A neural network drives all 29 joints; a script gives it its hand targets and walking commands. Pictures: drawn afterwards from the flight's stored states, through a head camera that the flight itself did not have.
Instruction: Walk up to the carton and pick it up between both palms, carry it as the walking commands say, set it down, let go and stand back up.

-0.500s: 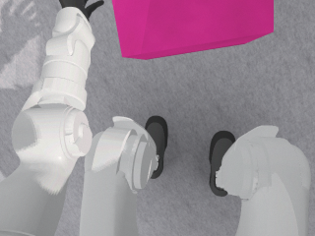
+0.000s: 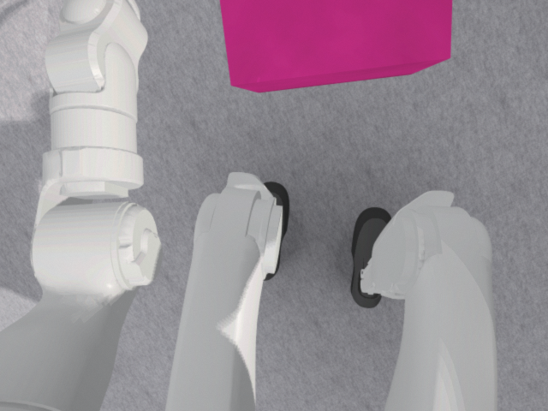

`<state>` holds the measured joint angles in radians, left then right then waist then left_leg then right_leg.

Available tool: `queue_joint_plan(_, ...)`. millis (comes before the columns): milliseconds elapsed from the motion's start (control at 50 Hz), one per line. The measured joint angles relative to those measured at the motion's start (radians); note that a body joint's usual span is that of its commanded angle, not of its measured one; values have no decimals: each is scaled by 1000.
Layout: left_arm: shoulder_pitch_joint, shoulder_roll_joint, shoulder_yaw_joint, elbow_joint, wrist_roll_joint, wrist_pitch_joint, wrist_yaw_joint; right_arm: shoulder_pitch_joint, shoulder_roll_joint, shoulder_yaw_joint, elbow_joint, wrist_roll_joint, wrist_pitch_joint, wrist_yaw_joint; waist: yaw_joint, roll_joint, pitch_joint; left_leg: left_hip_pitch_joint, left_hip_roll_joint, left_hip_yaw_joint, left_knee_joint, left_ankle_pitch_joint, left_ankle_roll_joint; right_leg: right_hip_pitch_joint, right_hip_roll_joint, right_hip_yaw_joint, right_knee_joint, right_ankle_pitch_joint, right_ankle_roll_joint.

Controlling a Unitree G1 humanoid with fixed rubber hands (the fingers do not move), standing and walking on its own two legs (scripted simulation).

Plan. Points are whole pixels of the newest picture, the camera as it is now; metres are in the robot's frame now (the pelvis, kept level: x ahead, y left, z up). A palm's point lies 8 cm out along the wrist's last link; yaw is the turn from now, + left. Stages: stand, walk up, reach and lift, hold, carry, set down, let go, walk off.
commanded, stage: set down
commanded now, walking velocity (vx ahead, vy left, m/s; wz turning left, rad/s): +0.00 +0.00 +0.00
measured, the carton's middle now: out of the picture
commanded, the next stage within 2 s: let go in 0.90 s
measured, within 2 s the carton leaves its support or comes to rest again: neither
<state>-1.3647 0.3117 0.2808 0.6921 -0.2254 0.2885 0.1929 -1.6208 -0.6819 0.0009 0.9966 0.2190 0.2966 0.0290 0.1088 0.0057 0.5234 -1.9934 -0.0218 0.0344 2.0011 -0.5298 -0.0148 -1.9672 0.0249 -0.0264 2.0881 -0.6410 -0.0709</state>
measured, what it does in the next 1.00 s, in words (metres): rises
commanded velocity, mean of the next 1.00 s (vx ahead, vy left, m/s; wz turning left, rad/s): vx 0.00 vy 0.00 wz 0.00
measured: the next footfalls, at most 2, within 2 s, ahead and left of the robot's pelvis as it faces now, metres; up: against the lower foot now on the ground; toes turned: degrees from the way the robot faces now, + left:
none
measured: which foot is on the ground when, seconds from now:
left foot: down 0.00-1.00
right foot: down 0.00-1.00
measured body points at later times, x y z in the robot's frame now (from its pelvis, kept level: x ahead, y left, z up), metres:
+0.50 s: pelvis -0.01 +0.00 +0.12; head +0.36 +0.01 +0.36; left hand +0.54 +0.24 +0.01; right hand +0.62 -0.21 +0.02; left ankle +0.14 +0.12 -0.39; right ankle +0.10 -0.09 -0.39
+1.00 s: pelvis +0.01 -0.01 +0.23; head +0.37 +0.00 +0.51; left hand +0.54 +0.25 +0.13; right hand +0.63 -0.20 +0.13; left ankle +0.13 +0.12 -0.39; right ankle +0.10 -0.09 -0.39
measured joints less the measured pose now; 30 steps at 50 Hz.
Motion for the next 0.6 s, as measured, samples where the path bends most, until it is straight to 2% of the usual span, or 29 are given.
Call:
queue_joint_plan(60,5,-10,9,-11,5,14,-4,30,3,1,1,-4,6,16,3,-3,-11,35,5,4,-43,4,6,31,9,9,-47,12,9)
queue_joint_plan(140,6,-35,37,-30,14,35,-7,57,0,12,-77,-2,22,28,15,3,-2,83,11,10,-109,21,11,71,22,23,-115,40,20)
queue_joint_plan(220,24,-31,48,-91,-5,73,3,52,14,13,-138,-20,53,30,10,-2,0,123,4,11,-177,48,9,108,21,32,-179,66,24)
queue_joint_plan(320,10,-2,38,-136,1,118,10,14,-8,-29,-120,-34,97,32,19,-6,-1,182,-4,-1,-267,80,3,168,20,29,-269,97,23)
queue_joint_plan(400,-18,25,26,-77,-1,138,2,-14,-27,-42,-32,-31,108,53,21,-11,-4,239,-9,-12,-345,105,-1,226,19,26,-349,122,22)
queue_joint_plan(500,20,4,10,-181,-25,151,-1,34,-35,-44,-128,-8,98,66,17,-7,0,322,-10,-31,-450,136,-4,314,23,17,-465,158,21)
queue_joint_plan(600,-5,-6,23,-127,20,160,-10,11,-42,-64,-61,-31,115,84,19,-18,-8,404,-6,-23,-557,166,-6,385,29,34,-563,191,22)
